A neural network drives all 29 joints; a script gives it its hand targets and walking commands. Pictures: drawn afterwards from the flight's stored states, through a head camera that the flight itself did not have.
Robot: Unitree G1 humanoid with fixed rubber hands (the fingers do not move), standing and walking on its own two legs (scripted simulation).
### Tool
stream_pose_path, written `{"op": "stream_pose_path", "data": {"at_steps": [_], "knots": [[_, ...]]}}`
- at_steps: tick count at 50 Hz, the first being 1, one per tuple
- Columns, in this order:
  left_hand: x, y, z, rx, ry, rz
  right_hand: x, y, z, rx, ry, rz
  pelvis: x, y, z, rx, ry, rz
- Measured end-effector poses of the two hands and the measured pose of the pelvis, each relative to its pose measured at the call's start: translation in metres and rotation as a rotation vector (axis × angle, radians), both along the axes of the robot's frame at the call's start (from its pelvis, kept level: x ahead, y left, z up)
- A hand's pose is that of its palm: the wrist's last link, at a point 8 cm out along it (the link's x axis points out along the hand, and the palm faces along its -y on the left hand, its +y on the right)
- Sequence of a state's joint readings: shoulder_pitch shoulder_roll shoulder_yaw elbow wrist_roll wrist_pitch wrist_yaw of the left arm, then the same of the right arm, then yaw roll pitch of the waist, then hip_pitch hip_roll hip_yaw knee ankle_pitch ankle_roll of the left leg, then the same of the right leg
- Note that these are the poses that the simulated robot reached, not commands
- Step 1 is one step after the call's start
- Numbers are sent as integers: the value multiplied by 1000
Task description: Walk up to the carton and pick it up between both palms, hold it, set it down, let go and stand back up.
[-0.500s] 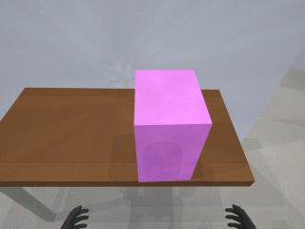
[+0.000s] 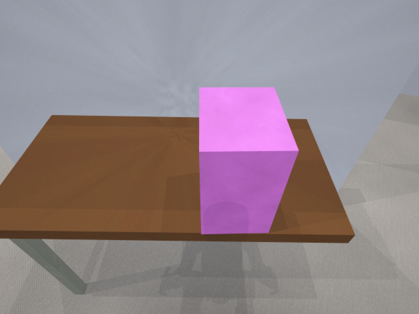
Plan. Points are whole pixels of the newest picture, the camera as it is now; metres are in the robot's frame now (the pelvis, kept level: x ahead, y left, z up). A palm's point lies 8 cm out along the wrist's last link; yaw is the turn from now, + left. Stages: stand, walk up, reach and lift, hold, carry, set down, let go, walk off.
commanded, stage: stand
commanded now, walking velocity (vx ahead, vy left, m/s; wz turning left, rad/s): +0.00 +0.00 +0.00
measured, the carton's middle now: (235, 164) +0.45 -0.06 +0.02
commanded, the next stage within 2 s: none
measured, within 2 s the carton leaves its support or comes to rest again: neither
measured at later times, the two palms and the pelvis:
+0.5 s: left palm out of the picture +0.01 +0.25 -0.12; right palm out of the picture +0.01 -0.25 -0.12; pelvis -0.01 +0.00 +0.00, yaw +0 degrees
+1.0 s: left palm out of the picture +0.04 +0.24 -0.12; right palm out of the picture +0.04 -0.25 -0.12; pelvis +0.02 -0.01 +0.00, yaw +0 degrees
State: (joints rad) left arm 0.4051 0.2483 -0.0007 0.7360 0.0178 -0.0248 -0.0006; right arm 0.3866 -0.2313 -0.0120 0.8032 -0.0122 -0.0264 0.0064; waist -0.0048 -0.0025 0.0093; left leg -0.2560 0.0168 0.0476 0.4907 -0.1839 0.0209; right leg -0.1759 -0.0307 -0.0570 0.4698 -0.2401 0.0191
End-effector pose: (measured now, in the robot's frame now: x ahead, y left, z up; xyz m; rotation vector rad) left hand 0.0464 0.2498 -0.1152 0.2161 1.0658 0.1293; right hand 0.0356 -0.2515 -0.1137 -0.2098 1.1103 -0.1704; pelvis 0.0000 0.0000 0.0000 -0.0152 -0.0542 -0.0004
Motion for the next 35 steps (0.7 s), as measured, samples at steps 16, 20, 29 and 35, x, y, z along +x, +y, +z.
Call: {"op": "stream_pose_path", "data": {"at_steps": [16,20,29,35], "knots": [[-43,5,-8,11,94,27,-22,2,-7,1,40,-12,-10,2,-3,3,7,3],[-44,4,-8,11,100,33,-21,1,-8,2,46,-13,-9,1,-3,3,9,3],[-35,-1,-10,9,104,31,-21,-2,-9,2,63,-23,-3,-3,-2,5,12,1],[-23,-5,-10,4,96,23,-17,-3,-9,0,73,-24,2,-5,-2,5,17,0]]}}
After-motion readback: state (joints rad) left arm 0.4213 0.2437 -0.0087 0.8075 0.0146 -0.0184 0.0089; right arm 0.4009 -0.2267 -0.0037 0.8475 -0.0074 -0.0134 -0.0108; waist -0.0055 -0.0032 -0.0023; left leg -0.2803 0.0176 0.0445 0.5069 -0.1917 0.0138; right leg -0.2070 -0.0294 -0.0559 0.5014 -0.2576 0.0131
